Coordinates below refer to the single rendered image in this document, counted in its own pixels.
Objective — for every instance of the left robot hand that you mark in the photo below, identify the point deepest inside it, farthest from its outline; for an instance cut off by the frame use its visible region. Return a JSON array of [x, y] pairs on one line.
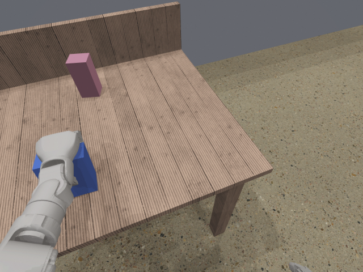
[[65, 144]]

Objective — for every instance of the table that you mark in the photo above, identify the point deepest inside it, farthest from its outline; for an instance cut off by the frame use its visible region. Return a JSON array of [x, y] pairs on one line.
[[159, 137]]

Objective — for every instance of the left robot upper arm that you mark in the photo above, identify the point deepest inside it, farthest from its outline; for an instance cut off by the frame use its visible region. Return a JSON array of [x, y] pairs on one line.
[[17, 256]]

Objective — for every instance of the sponge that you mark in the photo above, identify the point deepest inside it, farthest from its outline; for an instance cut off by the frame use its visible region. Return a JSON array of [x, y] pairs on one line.
[[83, 171]]

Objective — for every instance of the robot left forearm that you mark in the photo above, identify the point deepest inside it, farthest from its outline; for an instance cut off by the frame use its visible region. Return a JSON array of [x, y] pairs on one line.
[[40, 221]]

